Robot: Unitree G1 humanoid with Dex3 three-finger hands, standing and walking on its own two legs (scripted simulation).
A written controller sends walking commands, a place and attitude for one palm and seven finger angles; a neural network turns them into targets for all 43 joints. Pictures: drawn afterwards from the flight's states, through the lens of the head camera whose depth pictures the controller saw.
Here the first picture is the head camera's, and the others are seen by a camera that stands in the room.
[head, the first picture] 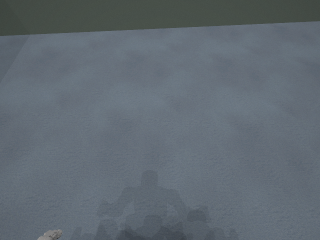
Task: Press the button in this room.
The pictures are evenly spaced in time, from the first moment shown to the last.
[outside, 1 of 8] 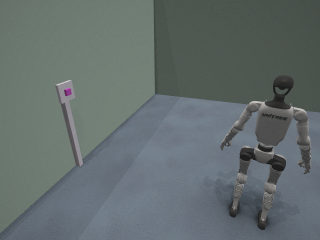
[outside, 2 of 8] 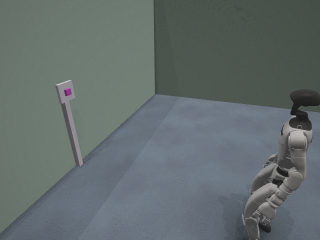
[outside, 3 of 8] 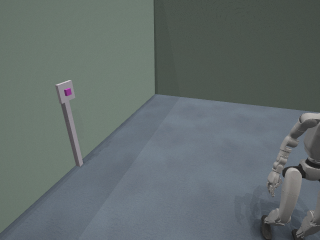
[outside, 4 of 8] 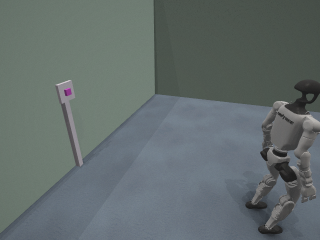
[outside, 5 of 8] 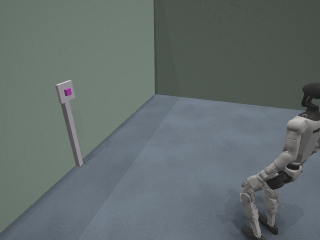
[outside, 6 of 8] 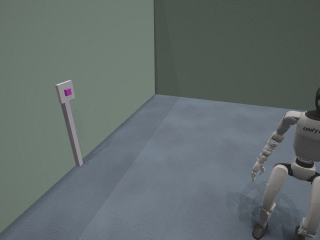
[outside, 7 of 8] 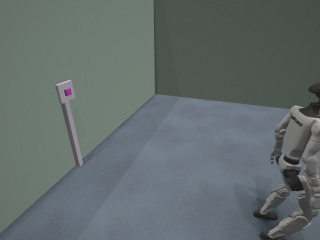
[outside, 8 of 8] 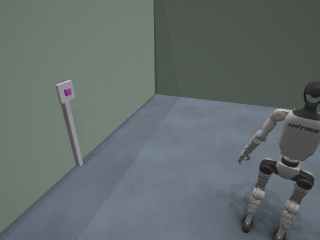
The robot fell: no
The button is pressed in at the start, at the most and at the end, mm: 0 0 0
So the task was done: no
